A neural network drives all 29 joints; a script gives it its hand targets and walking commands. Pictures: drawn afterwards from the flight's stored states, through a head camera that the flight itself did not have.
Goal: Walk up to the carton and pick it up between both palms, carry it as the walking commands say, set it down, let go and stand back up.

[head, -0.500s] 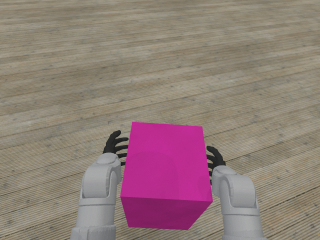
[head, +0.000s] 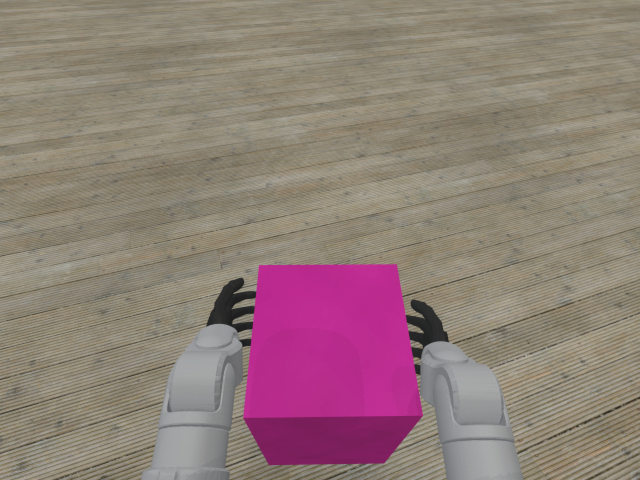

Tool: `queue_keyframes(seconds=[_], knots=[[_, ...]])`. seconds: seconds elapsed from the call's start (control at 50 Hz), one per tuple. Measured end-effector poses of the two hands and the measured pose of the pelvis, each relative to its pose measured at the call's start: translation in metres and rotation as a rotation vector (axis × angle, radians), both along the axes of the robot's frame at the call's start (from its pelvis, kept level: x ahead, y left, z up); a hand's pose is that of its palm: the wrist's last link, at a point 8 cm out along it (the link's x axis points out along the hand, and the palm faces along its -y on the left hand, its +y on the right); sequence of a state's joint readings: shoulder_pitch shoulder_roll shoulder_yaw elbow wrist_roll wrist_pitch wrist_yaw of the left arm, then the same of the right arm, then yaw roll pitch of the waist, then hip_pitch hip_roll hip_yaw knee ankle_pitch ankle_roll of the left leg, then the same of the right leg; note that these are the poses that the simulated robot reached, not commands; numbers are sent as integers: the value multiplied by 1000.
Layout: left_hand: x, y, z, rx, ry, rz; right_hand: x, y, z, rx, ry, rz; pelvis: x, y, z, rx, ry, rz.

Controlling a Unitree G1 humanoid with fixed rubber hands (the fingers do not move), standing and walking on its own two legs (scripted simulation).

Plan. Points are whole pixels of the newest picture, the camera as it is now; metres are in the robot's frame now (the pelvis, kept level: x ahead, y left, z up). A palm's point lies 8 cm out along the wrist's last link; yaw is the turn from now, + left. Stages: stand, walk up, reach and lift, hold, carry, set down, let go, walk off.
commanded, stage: carry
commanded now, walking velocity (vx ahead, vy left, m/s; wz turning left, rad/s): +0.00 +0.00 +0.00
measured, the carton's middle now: (327, 373) +0.29 +0.00 -0.02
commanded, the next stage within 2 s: hold in 0.84 s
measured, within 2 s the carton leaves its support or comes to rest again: neither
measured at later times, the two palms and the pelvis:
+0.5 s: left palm (235, 334) +0.30 +0.12 +0.05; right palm (445, 355) +0.28 -0.14 +0.04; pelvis +0.01 -0.01 +0.00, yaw +0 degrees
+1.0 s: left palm (236, 347) +0.29 +0.12 +0.04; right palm (444, 365) +0.28 -0.14 +0.02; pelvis +0.01 -0.02 +0.01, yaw +0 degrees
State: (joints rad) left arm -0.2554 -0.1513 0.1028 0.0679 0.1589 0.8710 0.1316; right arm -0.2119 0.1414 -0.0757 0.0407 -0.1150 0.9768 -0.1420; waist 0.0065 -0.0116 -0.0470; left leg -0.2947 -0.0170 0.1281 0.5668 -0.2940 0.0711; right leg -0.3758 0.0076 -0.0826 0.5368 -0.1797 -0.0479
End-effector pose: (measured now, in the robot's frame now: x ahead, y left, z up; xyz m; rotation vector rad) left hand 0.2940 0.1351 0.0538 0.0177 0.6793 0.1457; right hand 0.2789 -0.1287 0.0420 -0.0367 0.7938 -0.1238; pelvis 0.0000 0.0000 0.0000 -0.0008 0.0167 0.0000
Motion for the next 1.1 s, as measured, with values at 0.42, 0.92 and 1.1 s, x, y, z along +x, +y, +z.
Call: queue_keyframes(seconds=[0.42,0.92,1.1], knots=[[4,-14,0,-3,10,-13,3,-13,0,-2,-2,-1,7,-12,1,6,-4,3],[5,-19,-13,33,21,-35,7,-18,-12,-21,-1,20,8,-18,3,3,-76,6],[-3,-20,-9,62,-24,-66,-8,-19,-18,-1,-35,7,3,-15,4,-9,-148,31]])
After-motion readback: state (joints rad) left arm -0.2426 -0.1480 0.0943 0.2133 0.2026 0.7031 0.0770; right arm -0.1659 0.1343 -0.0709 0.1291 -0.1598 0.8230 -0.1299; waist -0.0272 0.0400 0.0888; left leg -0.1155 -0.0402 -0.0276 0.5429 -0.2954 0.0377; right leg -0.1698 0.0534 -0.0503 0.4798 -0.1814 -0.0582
